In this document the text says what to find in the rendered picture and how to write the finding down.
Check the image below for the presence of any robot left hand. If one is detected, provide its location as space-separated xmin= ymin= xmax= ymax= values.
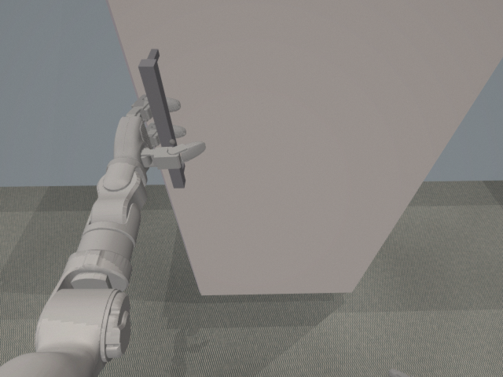
xmin=114 ymin=94 xmax=206 ymax=172

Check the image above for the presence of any fridge door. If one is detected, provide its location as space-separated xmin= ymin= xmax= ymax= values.
xmin=108 ymin=0 xmax=503 ymax=295

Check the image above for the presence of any handle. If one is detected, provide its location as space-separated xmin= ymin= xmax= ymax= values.
xmin=138 ymin=49 xmax=185 ymax=189

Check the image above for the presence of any left robot forearm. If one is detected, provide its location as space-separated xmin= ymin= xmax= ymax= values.
xmin=35 ymin=157 xmax=147 ymax=351

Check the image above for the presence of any left robot upper arm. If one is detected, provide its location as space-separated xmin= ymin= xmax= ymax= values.
xmin=0 ymin=289 xmax=131 ymax=377

